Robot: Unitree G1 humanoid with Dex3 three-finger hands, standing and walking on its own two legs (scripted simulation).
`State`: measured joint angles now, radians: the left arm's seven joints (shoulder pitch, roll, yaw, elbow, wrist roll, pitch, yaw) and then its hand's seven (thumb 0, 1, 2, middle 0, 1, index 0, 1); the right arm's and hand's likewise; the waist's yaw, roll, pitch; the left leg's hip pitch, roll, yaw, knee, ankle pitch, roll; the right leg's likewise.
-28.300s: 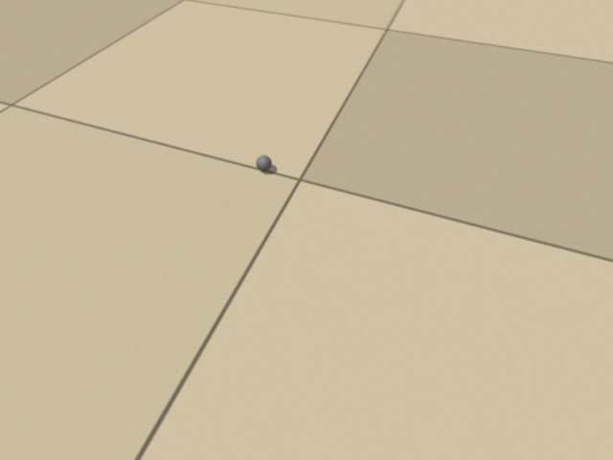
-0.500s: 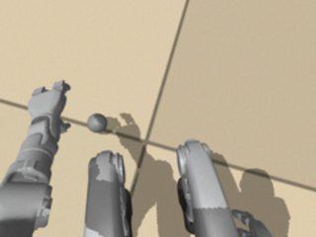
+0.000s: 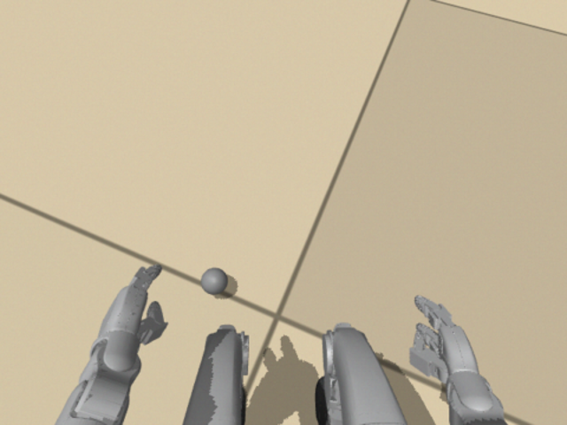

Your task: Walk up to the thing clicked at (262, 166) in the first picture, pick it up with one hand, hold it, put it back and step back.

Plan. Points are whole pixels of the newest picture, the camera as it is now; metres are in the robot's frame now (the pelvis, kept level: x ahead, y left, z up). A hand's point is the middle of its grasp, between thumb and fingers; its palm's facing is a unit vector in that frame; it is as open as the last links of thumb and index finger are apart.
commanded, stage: home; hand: left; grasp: from above
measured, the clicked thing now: (214, 281) +0.48 +0.19 -0.54
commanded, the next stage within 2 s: none
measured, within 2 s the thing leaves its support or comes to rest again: neither
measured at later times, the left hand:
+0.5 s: hand (121, 308) +0.24 +0.18 +0.09, palm faces +0.10 -0.97 -0.21, open 7.4 cm
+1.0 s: hand (117, 320) +0.23 +0.19 +0.09, palm faces +0.09 -0.97 -0.21, open 7.4 cm
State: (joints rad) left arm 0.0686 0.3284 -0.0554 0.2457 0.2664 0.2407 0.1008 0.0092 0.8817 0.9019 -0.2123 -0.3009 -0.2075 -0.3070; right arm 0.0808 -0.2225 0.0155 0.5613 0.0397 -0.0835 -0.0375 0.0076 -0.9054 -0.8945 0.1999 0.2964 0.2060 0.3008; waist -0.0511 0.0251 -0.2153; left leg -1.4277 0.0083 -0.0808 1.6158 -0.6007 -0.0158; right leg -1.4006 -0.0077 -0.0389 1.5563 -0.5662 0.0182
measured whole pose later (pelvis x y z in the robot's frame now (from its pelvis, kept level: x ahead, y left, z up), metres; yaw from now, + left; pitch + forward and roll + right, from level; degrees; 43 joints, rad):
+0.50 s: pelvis +0.08 +0.00 +0.13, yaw +2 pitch +12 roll -3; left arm 0.52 0.22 0.04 -0.16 -0.07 0.47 0.05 0.01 0.91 0.90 -0.20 -0.30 -0.20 -0.30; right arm 0.32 -0.22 0.04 0.51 0.03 -0.19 -0.19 0.01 -0.91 -0.89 0.20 0.30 0.21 0.30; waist -0.06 0.06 -0.21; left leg -0.73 0.03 -0.07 1.03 -0.51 -0.02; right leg -0.70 0.00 -0.05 0.97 -0.48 0.01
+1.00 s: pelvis +0.08 +0.00 +0.14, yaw +2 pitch +10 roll -3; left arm 0.50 0.23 0.03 -0.12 -0.05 0.44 0.02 0.01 0.91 0.90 -0.20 -0.30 -0.20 -0.30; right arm 0.29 -0.21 0.04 0.53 0.00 -0.22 -0.17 0.01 -0.90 -0.89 0.20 0.30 0.21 0.30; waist -0.04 0.04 -0.17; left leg -0.68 0.02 -0.07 1.02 -0.50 -0.01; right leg -0.65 0.00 -0.05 0.95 -0.47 0.02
